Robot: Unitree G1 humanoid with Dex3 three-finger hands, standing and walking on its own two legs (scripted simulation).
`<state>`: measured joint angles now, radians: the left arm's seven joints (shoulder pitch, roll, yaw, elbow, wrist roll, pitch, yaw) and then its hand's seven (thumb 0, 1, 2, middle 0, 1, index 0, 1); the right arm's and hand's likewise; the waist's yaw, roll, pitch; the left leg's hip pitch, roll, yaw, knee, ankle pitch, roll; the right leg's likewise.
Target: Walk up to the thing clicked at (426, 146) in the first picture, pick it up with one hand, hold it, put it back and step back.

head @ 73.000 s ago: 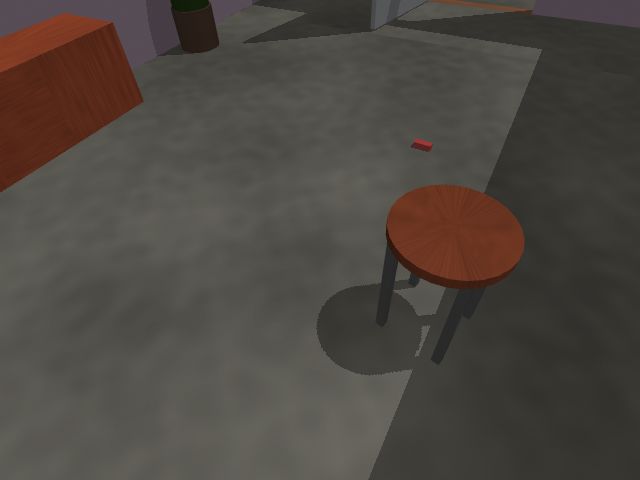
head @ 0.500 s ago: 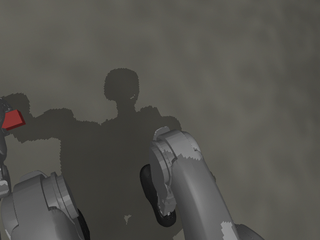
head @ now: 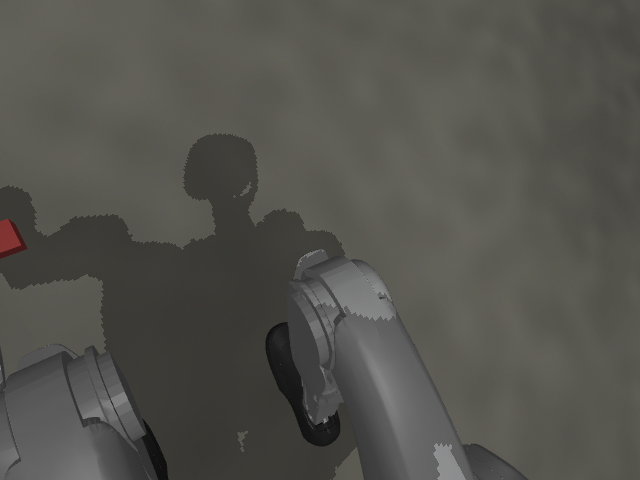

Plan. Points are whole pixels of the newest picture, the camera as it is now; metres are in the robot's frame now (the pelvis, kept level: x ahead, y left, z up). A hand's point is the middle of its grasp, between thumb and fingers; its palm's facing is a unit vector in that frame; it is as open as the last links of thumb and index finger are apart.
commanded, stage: open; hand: left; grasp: from above
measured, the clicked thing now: out of the picture +0.45 +0.27 -0.28
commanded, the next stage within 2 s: withdraw in 0.76 s
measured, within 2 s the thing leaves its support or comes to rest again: neither
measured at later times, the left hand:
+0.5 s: hand out of the picture +0.43 +0.27 -0.25, palm faces -0.46 -0.16 -0.88, open 11.3 cm
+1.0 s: hand out of the picture +0.43 +0.28 -0.25, palm faces -0.45 -0.17 -0.88, open 12.6 cm
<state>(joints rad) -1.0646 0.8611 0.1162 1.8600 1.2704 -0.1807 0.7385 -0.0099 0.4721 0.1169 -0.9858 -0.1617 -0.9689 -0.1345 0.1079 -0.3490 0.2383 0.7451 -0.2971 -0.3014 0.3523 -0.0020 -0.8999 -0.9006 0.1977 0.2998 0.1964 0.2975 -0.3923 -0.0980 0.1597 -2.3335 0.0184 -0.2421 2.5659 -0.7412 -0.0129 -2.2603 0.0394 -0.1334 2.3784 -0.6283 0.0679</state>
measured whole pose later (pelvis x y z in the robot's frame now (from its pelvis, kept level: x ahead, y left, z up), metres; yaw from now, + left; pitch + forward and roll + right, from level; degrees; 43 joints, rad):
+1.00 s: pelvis +0.00 +0.00 +0.01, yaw +0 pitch +29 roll -13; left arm -1.05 0.88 0.13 1.80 1.25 -0.17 0.71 0.00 -0.25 0.81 -0.30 -0.82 -0.29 -0.82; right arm 0.12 -0.35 0.24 0.72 -0.29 -0.31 0.36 0.00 -0.90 -0.90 0.20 0.30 0.20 0.30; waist -0.40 -0.11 0.17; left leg -2.32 0.02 -0.25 2.55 -0.75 -0.02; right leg -2.24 0.03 -0.14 2.36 -0.64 0.06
